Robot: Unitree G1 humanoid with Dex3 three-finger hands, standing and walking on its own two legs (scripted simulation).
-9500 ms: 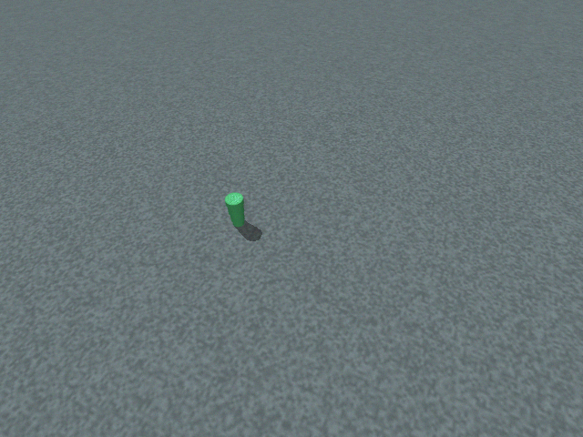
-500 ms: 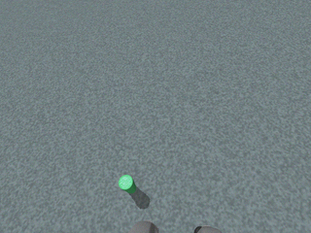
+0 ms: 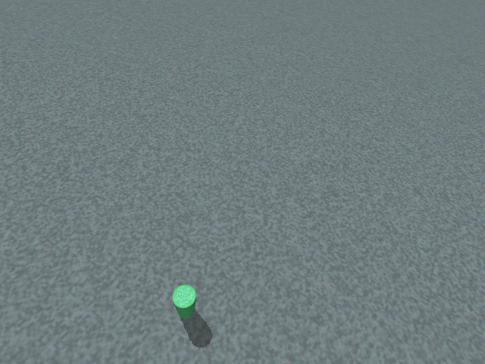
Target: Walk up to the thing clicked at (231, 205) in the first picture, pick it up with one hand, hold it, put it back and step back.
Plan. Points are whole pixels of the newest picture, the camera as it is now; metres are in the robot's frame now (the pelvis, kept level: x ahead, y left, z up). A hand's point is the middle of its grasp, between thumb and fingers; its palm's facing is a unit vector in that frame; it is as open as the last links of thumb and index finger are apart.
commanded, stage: walk up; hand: left
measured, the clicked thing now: (185, 304) +0.46 +0.18 -0.68
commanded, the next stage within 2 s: stand in 1.08 s
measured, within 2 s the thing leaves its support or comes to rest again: neither
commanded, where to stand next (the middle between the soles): +0.12 -0.01 m, yaw -2 degrees
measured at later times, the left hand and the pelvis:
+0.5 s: hand out of the picture +0.10 +0.27 -0.10, palm faces +0.04 -0.79 -0.62, open 7.4 cm; pelvis +0.00 -0.04 -0.01, yaw +0 degrees
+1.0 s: hand out of the picture +0.04 +0.24 -0.18, palm faces -0.04 -0.95 -0.30, open 7.4 cm; pelvis -0.01 -0.03 -0.01, yaw -2 degrees
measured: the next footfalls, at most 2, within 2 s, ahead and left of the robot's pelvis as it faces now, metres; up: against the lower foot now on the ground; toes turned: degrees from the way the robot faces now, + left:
right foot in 0.16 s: +0.11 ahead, -0.19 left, +0.00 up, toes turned -4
left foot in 0.66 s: +0.03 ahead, +0.16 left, +0.00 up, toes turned -1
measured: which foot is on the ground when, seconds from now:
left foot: down 0.00-0.18, up 0.20-0.64, down 0.66-1.00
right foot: up 0.00-0.14, down 0.16-0.68, up 0.70-1.00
